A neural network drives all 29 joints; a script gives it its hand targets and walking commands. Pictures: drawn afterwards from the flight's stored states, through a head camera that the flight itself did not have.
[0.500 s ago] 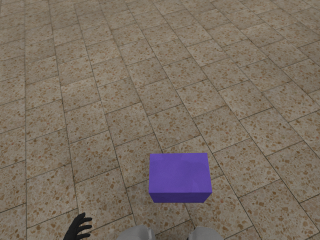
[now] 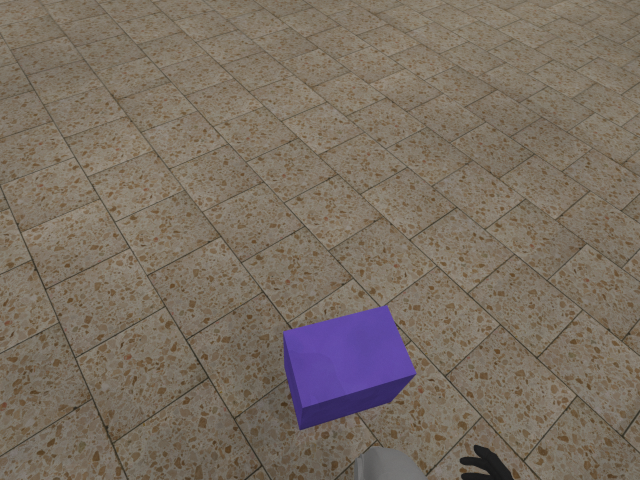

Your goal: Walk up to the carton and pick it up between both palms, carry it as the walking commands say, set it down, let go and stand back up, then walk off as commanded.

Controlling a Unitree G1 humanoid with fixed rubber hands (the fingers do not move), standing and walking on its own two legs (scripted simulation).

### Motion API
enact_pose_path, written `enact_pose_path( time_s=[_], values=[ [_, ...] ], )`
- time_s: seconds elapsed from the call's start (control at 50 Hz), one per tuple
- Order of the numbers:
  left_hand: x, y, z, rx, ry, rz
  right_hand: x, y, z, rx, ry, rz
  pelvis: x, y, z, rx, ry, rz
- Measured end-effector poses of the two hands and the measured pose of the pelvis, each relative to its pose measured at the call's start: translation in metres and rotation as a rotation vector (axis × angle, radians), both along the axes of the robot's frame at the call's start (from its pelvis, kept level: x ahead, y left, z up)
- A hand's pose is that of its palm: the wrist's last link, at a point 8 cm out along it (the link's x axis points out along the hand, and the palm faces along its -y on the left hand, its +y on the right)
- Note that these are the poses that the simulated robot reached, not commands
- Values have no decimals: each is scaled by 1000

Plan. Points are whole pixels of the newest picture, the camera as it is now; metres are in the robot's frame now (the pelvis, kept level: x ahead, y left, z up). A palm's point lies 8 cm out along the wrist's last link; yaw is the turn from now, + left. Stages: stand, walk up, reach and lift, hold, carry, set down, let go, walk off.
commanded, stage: stand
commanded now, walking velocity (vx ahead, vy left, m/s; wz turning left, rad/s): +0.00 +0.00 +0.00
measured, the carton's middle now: (341, 369) +0.43 -0.10 -0.62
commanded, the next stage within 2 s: none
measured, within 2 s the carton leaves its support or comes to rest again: neither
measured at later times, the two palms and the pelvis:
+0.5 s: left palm out of the picture +0.12 +0.30 -0.14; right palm out of the picture +0.04 -0.15 -0.12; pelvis +0.03 +0.10 +0.01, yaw -8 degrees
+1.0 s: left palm out of the picture +0.09 +0.34 -0.14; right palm out of the picture +0.02 -0.11 -0.13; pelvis +0.06 +0.12 +0.01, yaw -7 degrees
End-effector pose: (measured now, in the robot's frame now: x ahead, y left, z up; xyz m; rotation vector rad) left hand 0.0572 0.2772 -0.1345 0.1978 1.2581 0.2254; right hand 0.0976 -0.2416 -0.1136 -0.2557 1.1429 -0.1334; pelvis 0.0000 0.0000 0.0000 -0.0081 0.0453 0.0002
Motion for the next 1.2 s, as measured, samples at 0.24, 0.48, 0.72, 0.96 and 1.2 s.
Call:
enact_pose_path(
  time_s=[0.24, 0.48, 0.72, 0.96, 1.2],
  values=[
    [99, -15, 25, 4, -172, -219, -100, 46, -37, 98, 224, -219, 9, 39, 0, 9, -22, -105],
    [71, 18, -3, -131, -60, -173, -61, 82, -6, 23, 93, -221, 28, 91, 6, -19, -63, -131],
    [28, 91, -6, -47, 162, -131, -46, 136, -8, 54, 119, -228, 46, 123, 10, -7, -51, -142],
    [33, 68, -9, -70, 199, -133, -70, 133, -17, 63, 220, -271, 62, 121, 8, 4, -59, -131],
    [38, 36, -6, -80, 165, -116, -73, 131, -24, 114, 251, -256, 67, 101, 9, 4, -59, -111]
  ],
)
